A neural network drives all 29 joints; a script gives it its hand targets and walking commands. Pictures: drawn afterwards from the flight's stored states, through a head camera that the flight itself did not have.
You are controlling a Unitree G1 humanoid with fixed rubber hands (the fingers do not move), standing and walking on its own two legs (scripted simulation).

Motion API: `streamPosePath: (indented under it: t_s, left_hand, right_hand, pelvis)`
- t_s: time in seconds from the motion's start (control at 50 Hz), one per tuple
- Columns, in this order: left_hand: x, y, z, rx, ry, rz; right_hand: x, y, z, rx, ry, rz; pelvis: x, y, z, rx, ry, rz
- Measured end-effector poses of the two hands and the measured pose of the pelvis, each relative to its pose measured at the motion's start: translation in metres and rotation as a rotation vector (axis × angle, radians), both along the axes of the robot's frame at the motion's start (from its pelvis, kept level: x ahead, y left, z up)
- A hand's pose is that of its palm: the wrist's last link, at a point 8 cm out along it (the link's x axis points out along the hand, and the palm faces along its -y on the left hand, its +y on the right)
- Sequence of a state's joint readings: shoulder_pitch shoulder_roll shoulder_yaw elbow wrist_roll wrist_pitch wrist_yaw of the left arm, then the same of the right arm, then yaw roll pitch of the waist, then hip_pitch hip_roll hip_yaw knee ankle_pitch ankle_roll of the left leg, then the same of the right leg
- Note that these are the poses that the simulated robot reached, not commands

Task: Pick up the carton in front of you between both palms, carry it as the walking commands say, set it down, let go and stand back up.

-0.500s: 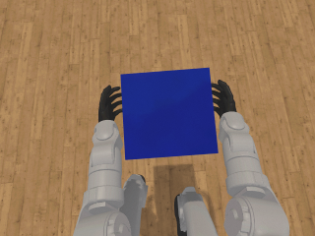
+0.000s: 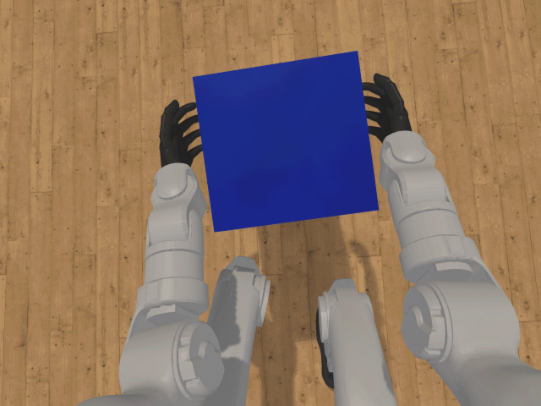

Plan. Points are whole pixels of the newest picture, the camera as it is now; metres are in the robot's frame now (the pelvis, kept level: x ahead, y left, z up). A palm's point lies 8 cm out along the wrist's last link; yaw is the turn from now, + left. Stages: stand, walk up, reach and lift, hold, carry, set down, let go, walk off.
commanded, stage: set down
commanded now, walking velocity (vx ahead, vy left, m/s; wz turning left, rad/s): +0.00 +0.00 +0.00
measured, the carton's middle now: (284, 156) +0.47 +0.06 -0.19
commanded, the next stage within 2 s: none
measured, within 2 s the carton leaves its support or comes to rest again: rests again in 1.26 s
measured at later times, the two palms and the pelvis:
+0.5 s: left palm (199, 175) +0.43 +0.21 -0.25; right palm (357, 136) +0.54 -0.07 -0.25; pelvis -0.03 +0.00 -0.10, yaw +0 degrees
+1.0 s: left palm (200, 172) +0.44 +0.22 -0.28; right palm (350, 143) +0.54 -0.07 -0.30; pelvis -0.02 -0.02 -0.13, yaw +2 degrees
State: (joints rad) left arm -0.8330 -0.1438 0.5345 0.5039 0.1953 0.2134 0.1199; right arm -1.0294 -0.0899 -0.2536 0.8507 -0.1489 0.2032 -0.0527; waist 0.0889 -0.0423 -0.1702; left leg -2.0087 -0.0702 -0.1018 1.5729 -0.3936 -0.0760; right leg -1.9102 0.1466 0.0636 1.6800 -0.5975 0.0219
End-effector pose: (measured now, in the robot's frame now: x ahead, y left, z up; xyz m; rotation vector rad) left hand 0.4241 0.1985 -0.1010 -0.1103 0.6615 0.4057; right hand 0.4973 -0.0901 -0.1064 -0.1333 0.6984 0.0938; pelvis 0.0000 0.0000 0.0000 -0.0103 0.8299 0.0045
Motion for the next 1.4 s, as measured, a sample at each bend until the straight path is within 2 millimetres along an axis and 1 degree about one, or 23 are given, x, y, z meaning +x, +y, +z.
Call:
streamPosePath:
  t_s: [0.3, 0.5, 0.54, 0.64, 0.76, 0.94, 1.08, 1.22, 1.4]
  left_hand:
    - [0.005, 0.008, -0.09, 0.005, 0.04, 0.045]
    - [0.009, 0.012, -0.152, 0.014, 0.073, 0.07]
    - [0.014, 0.016, -0.16, 0.023, 0.088, 0.063]
    - [0.021, 0.024, -0.163, 0.042, 0.086, 0.073]
    - [0.023, 0.022, -0.167, 0.033, 0.09, 0.073]
    - [0.019, 0.018, -0.177, 0.022, 0.116, 0.043]
    - [0.019, 0.021, -0.183, 0.025, 0.128, 0.025]
    - [0.02, 0.023, -0.189, 0.028, 0.145, 0.003]
    - [0.02, 0.03, -0.196, 0.035, 0.157, -0.004]
  right_hand:
    - [0.024, 0.013, -0.084, -0.031, 0.028, 0.071]
    - [0.04, 0.021, -0.147, -0.048, 0.051, 0.122]
    - [0.042, 0.024, -0.16, -0.054, 0.059, 0.132]
    - [0.044, 0.031, -0.178, -0.036, 0.062, 0.142]
    - [0.044, 0.028, -0.189, -0.038, 0.068, 0.156]
    - [0.041, 0.022, -0.196, -0.053, 0.09, 0.165]
    - [0.039, 0.023, -0.201, -0.049, 0.097, 0.174]
    - [0.036, 0.022, -0.211, -0.041, 0.109, 0.184]
    - [0.037, 0.025, -0.213, -0.008, 0.103, 0.209]
  pelvis:
    - [-0.023, 0.001, -0.063, 0.008, -0.005, -0.014]
    - [-0.029, -0.004, -0.102, 0.026, -0.022, -0.029]
    - [-0.029, -0.006, -0.108, 0.03, -0.028, -0.031]
    - [-0.025, -0.007, -0.119, 0.046, -0.039, -0.044]
    - [-0.02, -0.011, -0.124, 0.066, -0.026, -0.041]
    - [-0.019, -0.017, -0.126, 0.074, -0.027, -0.05]
    - [-0.022, -0.016, -0.129, 0.075, -0.048, -0.054]
    - [-0.023, -0.013, -0.133, 0.076, -0.065, -0.056]
    - [-0.022, -0.012, -0.138, 0.079, -0.079, -0.058]
